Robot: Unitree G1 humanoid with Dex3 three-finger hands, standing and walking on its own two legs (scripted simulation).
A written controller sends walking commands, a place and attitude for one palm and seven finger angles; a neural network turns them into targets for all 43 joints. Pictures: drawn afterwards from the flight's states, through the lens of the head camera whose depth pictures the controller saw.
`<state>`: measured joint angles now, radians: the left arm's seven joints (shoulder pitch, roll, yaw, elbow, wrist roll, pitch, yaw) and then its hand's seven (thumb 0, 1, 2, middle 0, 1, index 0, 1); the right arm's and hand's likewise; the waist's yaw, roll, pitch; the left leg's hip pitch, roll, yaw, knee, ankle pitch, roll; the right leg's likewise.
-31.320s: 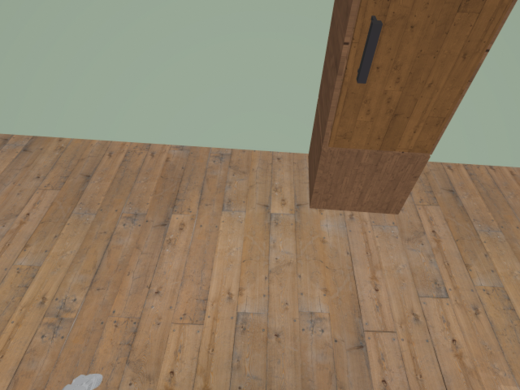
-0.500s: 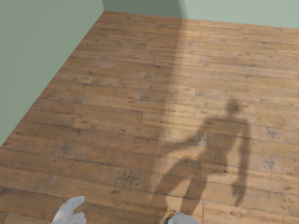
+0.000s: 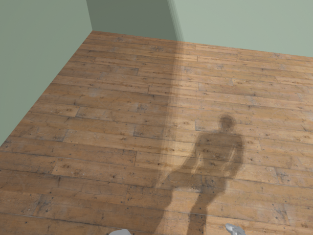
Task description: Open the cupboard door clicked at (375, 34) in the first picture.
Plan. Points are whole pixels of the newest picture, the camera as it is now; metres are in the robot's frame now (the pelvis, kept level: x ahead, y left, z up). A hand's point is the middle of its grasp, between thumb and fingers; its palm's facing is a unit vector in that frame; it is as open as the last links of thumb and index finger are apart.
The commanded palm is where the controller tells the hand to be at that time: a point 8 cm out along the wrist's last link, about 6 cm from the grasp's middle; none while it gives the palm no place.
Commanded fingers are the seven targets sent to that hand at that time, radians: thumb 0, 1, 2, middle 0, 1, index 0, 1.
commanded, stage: walk to a spot facing it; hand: left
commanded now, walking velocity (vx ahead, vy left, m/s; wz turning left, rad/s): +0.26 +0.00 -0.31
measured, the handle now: out of the picture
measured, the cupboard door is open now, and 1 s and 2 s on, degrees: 45 45 45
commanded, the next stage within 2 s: turn to face it in 0.04 s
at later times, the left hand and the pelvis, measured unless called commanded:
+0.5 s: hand (114, 194) +0.26 +0.15 -0.16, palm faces +0.14 -0.97 -0.18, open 7.3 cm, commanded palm none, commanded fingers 0.00 0.90 0.90 -0.20 -0.30 -0.20 -0.30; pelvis +0.18 -0.03 +0.01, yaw +8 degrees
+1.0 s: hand (115, 199) +0.24 +0.14 -0.14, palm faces +0.43 -0.85 -0.30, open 7.4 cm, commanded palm none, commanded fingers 0.00 0.90 0.90 -0.20 -0.30 -0.20 -0.30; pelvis +0.26 -0.07 +0.02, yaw +26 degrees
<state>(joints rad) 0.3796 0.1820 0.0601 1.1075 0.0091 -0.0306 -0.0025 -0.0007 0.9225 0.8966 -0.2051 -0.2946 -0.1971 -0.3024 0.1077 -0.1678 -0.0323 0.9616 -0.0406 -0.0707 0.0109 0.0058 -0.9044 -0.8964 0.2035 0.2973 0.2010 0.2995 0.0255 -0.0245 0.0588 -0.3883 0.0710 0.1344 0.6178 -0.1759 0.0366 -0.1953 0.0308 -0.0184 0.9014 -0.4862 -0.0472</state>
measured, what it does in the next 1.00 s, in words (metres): walks ahead, turning left: right foot, then left foot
